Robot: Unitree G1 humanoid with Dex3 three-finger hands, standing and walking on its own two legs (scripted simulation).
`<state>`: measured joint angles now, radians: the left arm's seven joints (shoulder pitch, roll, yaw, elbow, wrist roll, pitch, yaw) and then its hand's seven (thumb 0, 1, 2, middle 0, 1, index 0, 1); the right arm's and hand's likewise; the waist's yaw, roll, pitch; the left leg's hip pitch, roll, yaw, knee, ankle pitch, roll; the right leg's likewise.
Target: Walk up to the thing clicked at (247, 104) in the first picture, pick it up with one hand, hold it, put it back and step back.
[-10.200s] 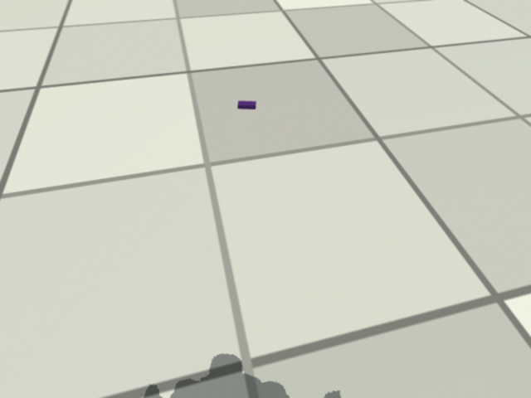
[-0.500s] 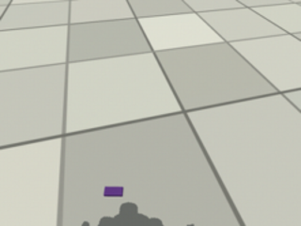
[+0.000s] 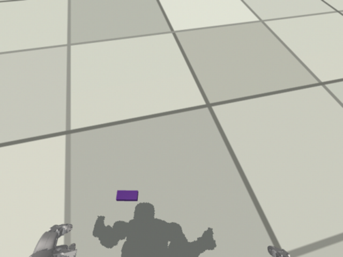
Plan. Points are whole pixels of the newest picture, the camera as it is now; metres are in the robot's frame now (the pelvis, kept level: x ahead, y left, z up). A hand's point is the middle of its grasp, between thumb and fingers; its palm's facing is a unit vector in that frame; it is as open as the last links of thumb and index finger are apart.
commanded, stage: rise first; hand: left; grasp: from above
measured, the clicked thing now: (127, 195) +0.48 +0.23 -0.76
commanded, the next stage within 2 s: none
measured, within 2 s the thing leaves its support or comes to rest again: neither
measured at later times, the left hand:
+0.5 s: hand out of the picture +0.14 +0.26 -0.21, palm faces -0.15 -0.88 -0.44, open 13.6 cm
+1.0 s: hand (89, 234) +0.22 +0.29 -0.38, palm faces -0.43 -0.54 -0.72, open 13.5 cm
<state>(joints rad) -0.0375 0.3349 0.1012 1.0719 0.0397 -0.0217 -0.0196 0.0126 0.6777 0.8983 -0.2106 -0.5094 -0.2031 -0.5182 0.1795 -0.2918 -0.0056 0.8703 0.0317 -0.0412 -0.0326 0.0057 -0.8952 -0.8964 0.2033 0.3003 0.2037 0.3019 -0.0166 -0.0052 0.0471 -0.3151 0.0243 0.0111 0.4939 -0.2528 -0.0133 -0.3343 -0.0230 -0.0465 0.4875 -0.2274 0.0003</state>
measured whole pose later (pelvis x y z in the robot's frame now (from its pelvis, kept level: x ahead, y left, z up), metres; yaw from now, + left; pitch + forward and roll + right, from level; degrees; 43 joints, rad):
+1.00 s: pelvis -0.05 +0.01 -0.24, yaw +0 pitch +32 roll -2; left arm -0.17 0.45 0.11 0.68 0.64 -0.06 0.08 0.00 -0.44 0.89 -0.20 -0.99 -0.21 -0.98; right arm 0.08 -0.30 -0.06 0.62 0.00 -0.19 0.02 0.01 -0.91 -0.90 0.21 0.30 0.21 0.30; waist -0.04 0.01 -0.18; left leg -1.62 0.02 -0.02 1.76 -0.70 0.00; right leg -1.63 -0.05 -0.03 1.73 -0.65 0.01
